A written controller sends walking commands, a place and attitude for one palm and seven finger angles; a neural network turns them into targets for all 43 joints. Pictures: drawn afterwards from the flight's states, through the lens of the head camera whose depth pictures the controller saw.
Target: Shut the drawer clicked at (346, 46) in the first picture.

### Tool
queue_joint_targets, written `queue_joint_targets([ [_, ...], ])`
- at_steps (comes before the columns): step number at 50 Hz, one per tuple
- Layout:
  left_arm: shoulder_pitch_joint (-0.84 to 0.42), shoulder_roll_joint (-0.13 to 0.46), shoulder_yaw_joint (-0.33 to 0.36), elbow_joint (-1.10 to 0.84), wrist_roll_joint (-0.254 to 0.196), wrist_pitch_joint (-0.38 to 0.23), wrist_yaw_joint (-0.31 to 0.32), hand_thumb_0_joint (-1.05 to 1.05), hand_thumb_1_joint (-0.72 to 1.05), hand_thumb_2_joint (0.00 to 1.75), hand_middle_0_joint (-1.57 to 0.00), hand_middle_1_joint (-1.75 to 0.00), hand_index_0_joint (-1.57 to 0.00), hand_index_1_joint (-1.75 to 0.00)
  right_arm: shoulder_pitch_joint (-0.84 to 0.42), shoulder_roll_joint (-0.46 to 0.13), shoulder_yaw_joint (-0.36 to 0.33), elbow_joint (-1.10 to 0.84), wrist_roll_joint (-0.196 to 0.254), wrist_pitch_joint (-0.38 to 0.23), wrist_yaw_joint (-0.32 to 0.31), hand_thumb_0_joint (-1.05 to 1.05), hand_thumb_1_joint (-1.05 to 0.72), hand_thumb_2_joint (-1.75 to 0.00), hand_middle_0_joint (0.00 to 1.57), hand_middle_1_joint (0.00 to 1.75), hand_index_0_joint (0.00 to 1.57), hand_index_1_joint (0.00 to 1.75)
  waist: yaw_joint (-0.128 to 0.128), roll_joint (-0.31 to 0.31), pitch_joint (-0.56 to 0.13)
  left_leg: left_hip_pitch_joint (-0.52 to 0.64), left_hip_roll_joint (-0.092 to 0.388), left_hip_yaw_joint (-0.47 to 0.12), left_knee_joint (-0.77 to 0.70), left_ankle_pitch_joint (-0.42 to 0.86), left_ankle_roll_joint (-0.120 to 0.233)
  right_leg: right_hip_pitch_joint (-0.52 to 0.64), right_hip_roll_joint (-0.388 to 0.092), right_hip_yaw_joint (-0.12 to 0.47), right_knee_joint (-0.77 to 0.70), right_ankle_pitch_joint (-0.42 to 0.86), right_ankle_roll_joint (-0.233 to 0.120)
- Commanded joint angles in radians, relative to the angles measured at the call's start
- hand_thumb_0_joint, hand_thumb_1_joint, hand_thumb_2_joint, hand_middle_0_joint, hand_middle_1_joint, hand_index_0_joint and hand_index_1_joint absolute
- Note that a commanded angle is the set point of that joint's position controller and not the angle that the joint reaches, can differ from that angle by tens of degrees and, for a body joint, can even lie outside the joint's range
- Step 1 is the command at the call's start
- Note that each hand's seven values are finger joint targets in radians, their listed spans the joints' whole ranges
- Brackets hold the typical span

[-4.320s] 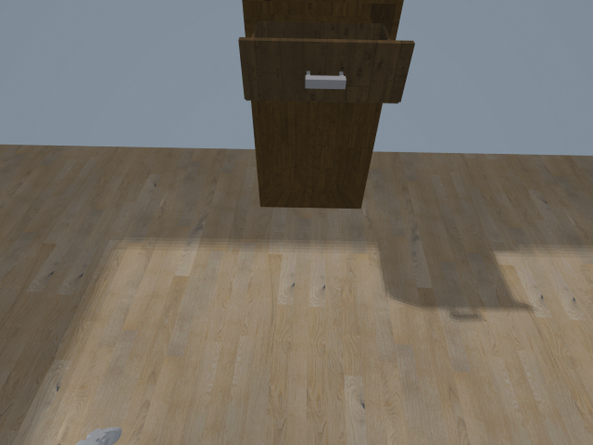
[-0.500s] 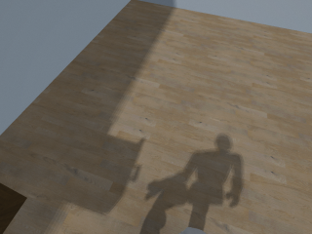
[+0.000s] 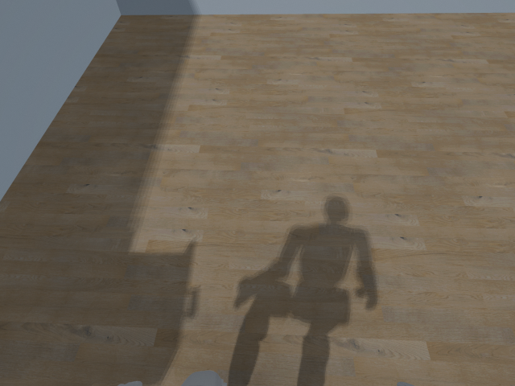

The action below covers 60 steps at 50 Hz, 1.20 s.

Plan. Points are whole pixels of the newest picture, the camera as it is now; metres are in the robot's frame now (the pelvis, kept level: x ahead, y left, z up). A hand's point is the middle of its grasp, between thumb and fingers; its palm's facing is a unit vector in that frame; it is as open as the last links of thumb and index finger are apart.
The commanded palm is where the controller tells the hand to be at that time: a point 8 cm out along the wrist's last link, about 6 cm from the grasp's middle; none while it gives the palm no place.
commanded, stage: walk to a spot facing it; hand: left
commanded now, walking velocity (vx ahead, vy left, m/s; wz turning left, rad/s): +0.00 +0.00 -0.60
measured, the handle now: out of the picture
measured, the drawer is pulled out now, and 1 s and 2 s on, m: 0.30 0.30 0.30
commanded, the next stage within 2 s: turn to face it in 0.70 s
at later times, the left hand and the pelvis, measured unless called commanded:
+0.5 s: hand (152, 374) +0.15 +0.21 -0.17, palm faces -0.27 -0.94 -0.20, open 7.4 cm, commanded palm none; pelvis +0.03 +0.03 +0.00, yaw -19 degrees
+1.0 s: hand (216, 333) +0.23 +0.11 -0.16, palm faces -0.44 -0.88 -0.20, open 7.4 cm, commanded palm none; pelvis +0.09 -0.03 +0.00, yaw -29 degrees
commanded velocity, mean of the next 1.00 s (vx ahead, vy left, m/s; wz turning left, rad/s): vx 0.05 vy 0.00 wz -0.31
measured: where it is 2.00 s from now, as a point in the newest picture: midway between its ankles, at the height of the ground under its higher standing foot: outside the picture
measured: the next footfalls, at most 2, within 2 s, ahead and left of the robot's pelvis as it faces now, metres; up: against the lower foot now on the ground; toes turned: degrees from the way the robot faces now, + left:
left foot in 0.12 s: +0.05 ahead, +0.14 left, +0.00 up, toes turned -2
right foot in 0.60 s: +0.05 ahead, -0.12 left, +0.00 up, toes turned -29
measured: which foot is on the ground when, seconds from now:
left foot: up 0.00-0.10, down 0.12-0.62, up 0.64-1.00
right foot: down 0.00-0.12, up 0.14-0.58, down 0.60-1.00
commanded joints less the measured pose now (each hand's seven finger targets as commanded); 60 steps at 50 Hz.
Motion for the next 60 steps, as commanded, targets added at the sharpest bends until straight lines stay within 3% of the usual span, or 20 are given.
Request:
queue_joint_targets([
  [1,0.029,0.226,0.069,-0.065,0.008,-0.018,0.018,0.0,0.9,0.9,-0.2,-0.3,-0.2,-0.3,-0.019,-0.073,-0.02,-0.102,0.006,-0.041,-0.007,0.0,-0.9,-0.9,0.2,0.3,0.2,0.3,0.02,-0.194,-0.106,0.033,-0.041,-0.006,-0.175,-0.053,0.024,0.082,-0.273,0.366,-0.16,0.055,-0.142],
  [4,-0.019,0.21,0.065,-0.068,0.0,-0.007,0.017,0.0,0.9,0.9,-0.2,-0.3,-0.2,-0.3,0.088,-0.071,-0.019,-0.068,0.015,-0.051,-0.019,0.0,-0.9,-0.9,0.2,0.3,0.2,0.3,-0.039,-0.165,-0.113,0.28,-0.067,0.01,-0.468,0.112,0.042,-0.047,-0.198,0.336,-0.067,0.105,-0.063],
  [5,-0.022,0.171,0.056,-0.082,-0.007,-0.005,0.015,0.0,0.9,0.9,-0.2,-0.3,-0.2,-0.3,0.147,-0.109,-0.022,-0.055,0.012,-0.062,-0.029,0.0,-0.9,-0.9,0.2,0.3,0.2,0.3,-0.062,-0.062,-0.138,0.431,0.021,-0.052,-0.579,0.147,0.065,-0.151,-0.119,0.264,0.034,0.023,-0.014],
  [6,0.003,0.106,0.046,-0.098,-0.017,-0.003,0.005,0.0,0.9,0.9,-0.2,-0.3,-0.2,-0.3,0.156,-0.212,-0.04,-0.063,0.0,-0.065,-0.029,0.0,-0.9,-0.9,0.2,0.3,0.2,0.3,-0.065,0.235,-0.141,0.517,0.29,-0.339,-0.687,0.106,0.136,-0.342,0.021,0.103,0.256,-0.26,0.047],
  [7,-0.012,0.134,0.053,-0.1,-0.001,-0.004,0.003,0.0,0.9,0.9,-0.2,-0.3,-0.2,-0.3,0.143,-0.241,-0.043,-0.079,0.0,-0.055,-0.026,0.0,-0.9,-0.9,0.2,0.3,0.2,0.3,-0.063,0.249,-0.079,0.393,0.416,-0.418,-0.709,0.135,0.215,-0.366,-0.018,-0.004,0.467,-0.373,0.078],
  [9,0.046,0.162,0.073,-0.049,0.017,0.007,-0.007,0.0,0.9,0.9,-0.2,-0.3,-0.2,-0.3,0.018,-0.146,-0.016,-0.106,-0.006,-0.059,-0.027,0.0,-0.9,-0.9,0.2,0.3,0.2,0.3,0.002,0.172,-0.024,0.248,0.324,-0.259,-0.71,0.18,0.206,-0.316,-0.073,0.002,0.626,-0.255,0.101],
  [14,0.047,0.116,0.058,-0.026,0.006,0.019,-0.02,0.0,0.9,0.9,-0.2,-0.3,-0.2,-0.3,0.087,-0.113,-0.009,-0.08,0.001,-0.068,-0.035,0.0,-0.9,-0.9,0.2,0.3,0.2,0.3,-0.012,0.143,-0.041,0.371,0.215,0.026,-0.597,0.657,0.18,-0.337,-0.094,-0.074,0.711,-0.158,0.129],
  [24,-0.101,0.076,0.036,-0.069,0.006,0.016,-0.022,0.0,0.9,0.9,-0.2,-0.3,-0.2,-0.3,0.188,-0.144,-0.044,-0.011,-0.006,-0.057,-0.02,0.0,-0.9,-0.9,0.2,0.3,0.2,0.3,-0.073,0.192,-0.044,0.432,0.276,0.137,-0.509,0.744,0.213,-0.225,-0.122,-0.19,0.345,-0.197,0.113],
  [28,-0.034,0.093,0.04,-0.057,0.007,-0.008,-0.019,0.0,0.9,0.9,-0.2,-0.3,-0.2,-0.3,0.172,-0.164,-0.054,-0.003,-0.002,-0.057,-0.01,0.0,-0.9,-0.9,0.2,0.3,0.2,0.3,-0.023,0.166,-0.105,0.386,0.278,0.197,-0.352,0.744,0.152,-0.019,-0.085,-0.219,0.104,-0.091,0.067],
  [29,0.055,0.138,0.047,-0.033,0.012,-0.022,-0.015,0.0,0.9,0.9,-0.2,-0.3,-0.2,-0.3,0.175,-0.155,-0.05,-0.01,0.005,-0.057,-0.003,0.0,-0.9,-0.9,0.2,0.3,0.2,0.3,0.028,0.086,-0.164,0.285,0.26,0.232,-0.181,0.656,0.105,0.176,-0.104,-0.189,-0.033,0.028,0.041],
  [30,0.159,0.257,0.073,-0.005,0.019,-0.037,-0.002,0.0,0.9,0.9,-0.2,-0.3,-0.2,-0.3,0.165,-0.085,-0.03,-0.046,0.014,-0.054,0.008,0.0,-0.9,-0.9,0.2,0.3,0.2,0.3,0.078,-0.221,-0.235,-0.022,0.149,0.271,0.065,0.152,0.045,0.442,-0.338,0.136,-0.095,0.194,-0.054],
  [31,0.221,0.335,0.09,0.014,-0.004,-0.029,0.012,0.0,0.9,0.9,-0.2,-0.3,-0.2,-0.3,0.082,-0.057,-0.016,-0.096,0.007,-0.046,0.003,0.0,-0.9,-0.9,0.2,0.3,0.2,0.3,0.106,-0.346,-0.244,-0.208,0.036,0.158,0.289,-0.269,0.015,0.456,-0.506,0.392,-0.111,0.461,-0.163],
  [32,0.202,0.305,0.087,0.008,-0.012,-0.024,0.025,0.0,0.9,0.9,-0.2,-0.3,-0.2,-0.3,0.05,-0.087,-0.021,-0.102,0.007,-0.04,-0.008,0.0,-0.9,-0.9,0.2,0.3,0.2,0.3,0.097,-0.23,-0.197,-0.235,0.07,0.023,0.319,-0.235,0.032,0.396,-0.498,0.322,-0.133,0.33,-0.2],
  [34,0.061,0.235,0.073,-0.025,-0.01,-0.023,0.029,0.0,0.9,0.9,-0.2,-0.3,-0.2,-0.3,0.008,-0.089,-0.027,-0.081,0.002,-0.036,0.003,0.0,-0.9,-0.9,0.2,0.3,0.2,0.3,0.056,-0.183,-0.078,-0.221,0.1,0.01,0.314,-0.075,0.033,0.212,-0.394,0.276,-0.21,-0.014,-0.149],
  [37,-0.009,0.196,0.05,-0.041,-0.002,-0.047,0.023,0.0,0.9,0.9,-0.2,-0.3,-0.2,-0.3,0.081,-0.078,-0.027,-0.034,-0.01,-0.031,0.011,0.0,-0.9,-0.9,0.2,0.3,0.2,0.3,-0.017,-0.132,-0.035,-0.14,0.086,0.028,0.223,0.048,0.008,0.085,-0.315,0.131,-0.217,0.112,-0.112],
  [50,0.056,0.134,0.013,0.06,0.001,-0.062,0.044,0.0,0.9,0.9,-0.2,-0.3,-0.2,-0.3,0.091,-0.015,0.014,0.048,0.009,-0.061,0.006,0.0,-0.9,-0.9,0.2,0.3,0.2,0.3,-0.016,-0.144,-0.061,0.149,-0.026,0.064,-0.357,0.223,0.039,0.133,-0.272,-0.035,-0.095,0.378,-0.055],
  [52,0.082,0.113,0.012,0.073,-0.006,-0.049,0.048,0.0,0.9,0.9,-0.2,-0.3,-0.2,-0.3,0.161,-0.073,0.005,0.072,0.006,-0.066,0.005,0.0,-0.9,-0.9,0.2,0.3,0.2,0.3,-0.033,-0.001,-0.084,0.283,0.021,-0.015,-0.446,0.51,0.073,0.075,-0.233,-0.084,0.06,0.25,0.008],
  [54,0.125,0.058,0.003,0.065,-0.014,-0.031,0.05,0.0,0.9,0.9,-0.2,-0.3,-0.2,-0.3,0.196,-0.174,-0.018,0.066,0.0,-0.054,0.001,0.0,-0.9,-0.9,0.2,0.3,0.2,0.3,-0.025,0.274,-0.083,0.299,0.29,-0.323,-0.538,0.823,0.248,-0.065,-0.112,-0.173,0.334,-0.352,0.087],
  [56,0.059,0.078,0.016,0.059,0.001,-0.019,0.05,0.0,0.9,0.9,-0.2,-0.3,-0.2,-0.3,0.182,-0.136,-0.011,0.074,-0.005,-0.049,-0.016,0.0,-0.9,-0.9,0.2,0.3,0.2,0.3,-0.036,0.265,-0.038,0.224,0.26,-0.389,-0.643,0.596,0.288,-0.145,-0.122,-0.091,0.555,-0.389,0.089],
  [60,0.008,0.078,0.031,0.04,0.0,-0.017,0.034,0.0,0.9,0.9,-0.2,-0.3,-0.2,-0.3,0.128,-0.123,-0.022,0.041,-0.003,-0.048,-0.016,0.0,-0.9,-0.9,0.2,0.3,0.2,0.3,-0.029,0.099,-0.092,0.256,0.179,-0.283,-0.613,0.515,0.269,-0.205,-0.138,-0.075,0.607,-0.252,0.102],
])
